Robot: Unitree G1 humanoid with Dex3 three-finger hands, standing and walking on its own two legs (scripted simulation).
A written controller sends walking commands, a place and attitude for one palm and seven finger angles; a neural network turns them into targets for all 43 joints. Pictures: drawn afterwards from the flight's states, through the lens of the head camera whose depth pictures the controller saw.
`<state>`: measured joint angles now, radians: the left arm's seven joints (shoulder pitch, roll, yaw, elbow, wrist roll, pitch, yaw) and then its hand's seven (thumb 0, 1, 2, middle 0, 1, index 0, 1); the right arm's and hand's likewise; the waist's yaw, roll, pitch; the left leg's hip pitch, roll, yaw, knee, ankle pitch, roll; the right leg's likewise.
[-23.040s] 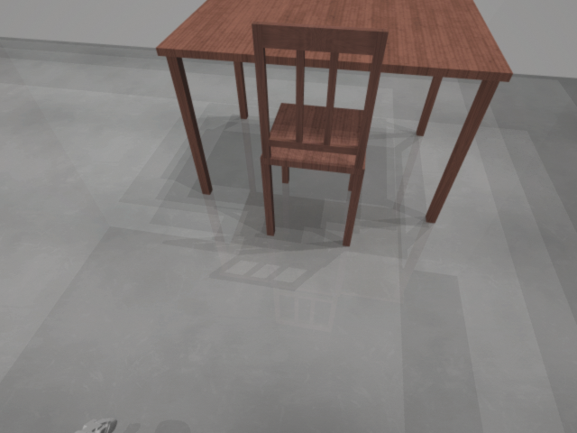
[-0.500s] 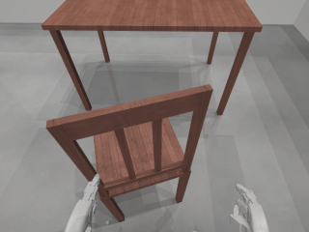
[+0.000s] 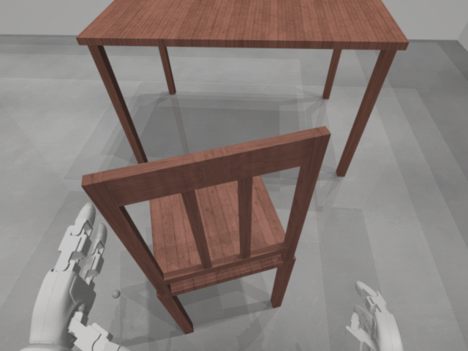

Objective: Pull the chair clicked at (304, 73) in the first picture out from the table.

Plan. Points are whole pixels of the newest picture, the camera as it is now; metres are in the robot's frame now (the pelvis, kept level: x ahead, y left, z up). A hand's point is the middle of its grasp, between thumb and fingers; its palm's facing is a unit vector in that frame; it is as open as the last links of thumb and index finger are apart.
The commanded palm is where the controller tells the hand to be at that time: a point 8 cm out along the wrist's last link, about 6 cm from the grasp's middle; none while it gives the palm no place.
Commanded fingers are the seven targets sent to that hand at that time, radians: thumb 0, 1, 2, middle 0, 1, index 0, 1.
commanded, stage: draw the hand back to the body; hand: left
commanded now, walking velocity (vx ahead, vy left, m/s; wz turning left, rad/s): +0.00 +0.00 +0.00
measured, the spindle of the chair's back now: (199, 234) +0.34 +0.10 -0.03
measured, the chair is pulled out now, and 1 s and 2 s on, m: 0.56 0.56 0.56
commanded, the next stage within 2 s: step back with the hand held close in 1.06 s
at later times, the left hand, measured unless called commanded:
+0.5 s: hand (42, 242) +0.22 +0.24 +0.17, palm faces +0.39 -0.82 -0.41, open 12.0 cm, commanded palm +0.17 +0.29 +0.20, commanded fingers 0.00 0.61 0.76 -0.16 -0.24 -0.16 -0.24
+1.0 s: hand (19, 217) +0.23 +0.26 +0.21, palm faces +0.44 -0.79 -0.43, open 7.5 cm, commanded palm +0.18 +0.30 +0.23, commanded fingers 0.00 0.90 0.90 -0.20 -0.30 -0.20 -0.30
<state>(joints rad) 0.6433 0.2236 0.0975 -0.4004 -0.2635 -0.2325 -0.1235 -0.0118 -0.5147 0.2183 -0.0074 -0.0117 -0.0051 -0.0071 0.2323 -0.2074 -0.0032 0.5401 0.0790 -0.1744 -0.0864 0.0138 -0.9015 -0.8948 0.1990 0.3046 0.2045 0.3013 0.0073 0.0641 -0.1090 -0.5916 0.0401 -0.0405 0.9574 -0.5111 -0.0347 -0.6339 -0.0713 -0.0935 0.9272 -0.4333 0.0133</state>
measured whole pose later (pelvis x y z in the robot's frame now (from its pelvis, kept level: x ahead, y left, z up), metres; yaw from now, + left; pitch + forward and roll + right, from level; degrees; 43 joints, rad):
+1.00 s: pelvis +0.03 +0.00 +0.05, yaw -2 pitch -3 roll +0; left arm 0.51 0.35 0.33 -0.43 -0.07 -0.04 0.16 0.02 0.88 0.89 -0.21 -0.30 -0.20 -0.30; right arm 0.19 -0.24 -0.01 0.65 0.03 -0.10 -0.08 0.01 -0.90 -0.89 0.20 0.30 0.20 0.30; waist 0.06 0.08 0.03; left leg -0.05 0.05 0.01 0.43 -0.32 -0.03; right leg -0.12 -0.04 -0.07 0.44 -0.26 0.02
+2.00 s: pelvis -0.06 +0.02 +0.04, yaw -1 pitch +1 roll -1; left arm 0.56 0.44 0.45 -0.56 -0.04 -0.15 0.20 0.02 0.89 0.90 -0.21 -0.31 -0.21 -0.30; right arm 0.21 -0.20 -0.01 0.59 0.02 -0.09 -0.10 0.01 -0.90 -0.89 0.20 0.30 0.21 0.30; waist 0.00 -0.01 0.06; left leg -0.37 0.02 -0.01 0.62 -0.26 0.00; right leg -0.39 -0.05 -0.05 0.53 -0.15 0.03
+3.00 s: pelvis -0.19 -0.02 +0.05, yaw -2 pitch +0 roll -1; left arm 0.60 0.45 0.45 -0.61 -0.06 -0.23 0.16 0.02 0.89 0.90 -0.21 -0.31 -0.21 -0.30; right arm 0.16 -0.17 -0.02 0.62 0.01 -0.15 -0.05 0.01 -0.90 -0.89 0.20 0.30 0.21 0.30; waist 0.02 -0.02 0.07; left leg -0.37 0.06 0.01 0.53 -0.17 -0.02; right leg -0.33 -0.01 -0.02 0.68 -0.40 0.02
